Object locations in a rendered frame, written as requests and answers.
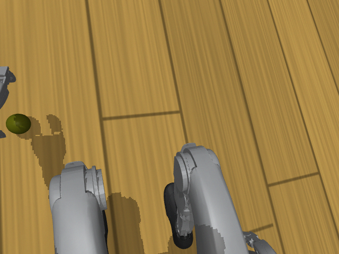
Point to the ball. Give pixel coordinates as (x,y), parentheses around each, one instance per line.
(18,123)

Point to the right robot hand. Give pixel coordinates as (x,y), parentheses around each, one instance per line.
(260,246)

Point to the left robot hand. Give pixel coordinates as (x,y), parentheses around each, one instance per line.
(6,77)

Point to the right robot foot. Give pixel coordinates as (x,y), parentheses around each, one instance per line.
(182,242)

